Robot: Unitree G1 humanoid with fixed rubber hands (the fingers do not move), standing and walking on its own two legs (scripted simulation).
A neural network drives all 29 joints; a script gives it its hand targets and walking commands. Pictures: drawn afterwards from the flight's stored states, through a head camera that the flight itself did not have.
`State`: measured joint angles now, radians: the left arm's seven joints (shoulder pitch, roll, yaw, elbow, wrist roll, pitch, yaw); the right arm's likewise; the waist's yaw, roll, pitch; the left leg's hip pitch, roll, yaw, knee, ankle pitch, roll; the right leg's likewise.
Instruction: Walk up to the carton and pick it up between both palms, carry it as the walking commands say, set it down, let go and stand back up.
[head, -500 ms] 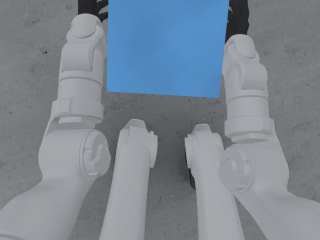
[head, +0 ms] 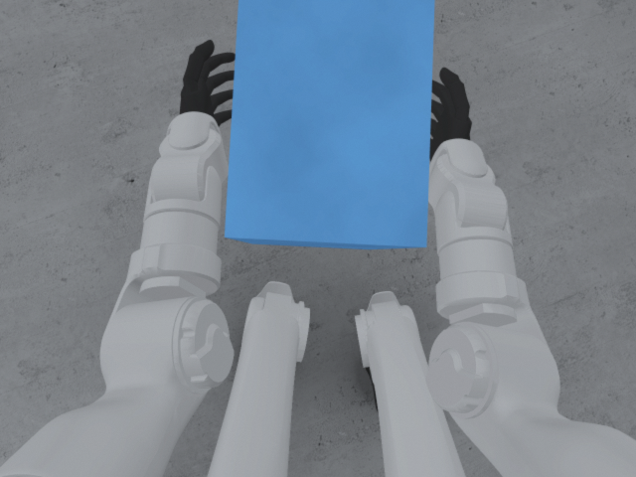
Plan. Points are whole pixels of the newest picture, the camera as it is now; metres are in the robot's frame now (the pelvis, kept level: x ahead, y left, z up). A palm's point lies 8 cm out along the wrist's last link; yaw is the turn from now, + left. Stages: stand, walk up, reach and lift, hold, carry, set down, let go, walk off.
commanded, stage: reach and lift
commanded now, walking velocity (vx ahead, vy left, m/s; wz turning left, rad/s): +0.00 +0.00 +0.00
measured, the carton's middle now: (322, 139) +0.50 +0.03 -0.13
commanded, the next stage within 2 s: none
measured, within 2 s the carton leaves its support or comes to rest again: neither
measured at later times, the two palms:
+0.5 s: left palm (179, 96) +0.48 +0.17 +0.01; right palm (484, 129) +0.47 -0.11 +0.01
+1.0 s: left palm (146, 83) +0.45 +0.17 +0.08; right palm (530, 119) +0.45 -0.11 +0.08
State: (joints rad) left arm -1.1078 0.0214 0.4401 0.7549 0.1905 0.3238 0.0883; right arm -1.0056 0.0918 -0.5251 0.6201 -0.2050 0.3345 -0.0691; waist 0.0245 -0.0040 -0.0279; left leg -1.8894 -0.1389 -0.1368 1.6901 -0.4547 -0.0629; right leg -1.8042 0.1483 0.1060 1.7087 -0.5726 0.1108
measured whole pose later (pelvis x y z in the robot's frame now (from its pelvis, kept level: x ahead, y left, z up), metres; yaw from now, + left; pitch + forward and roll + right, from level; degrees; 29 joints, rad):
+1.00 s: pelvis +0.04 +0.00 +0.13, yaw +1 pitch +28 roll -2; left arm -0.76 -0.07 0.37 0.71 0.19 0.26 0.09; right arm -0.65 0.15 -0.44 0.58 -0.18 0.28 -0.06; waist 0.02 -0.01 -0.11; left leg -1.32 -0.12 -0.15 1.26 -0.42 -0.03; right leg -1.24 0.12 0.15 1.26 -0.51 0.08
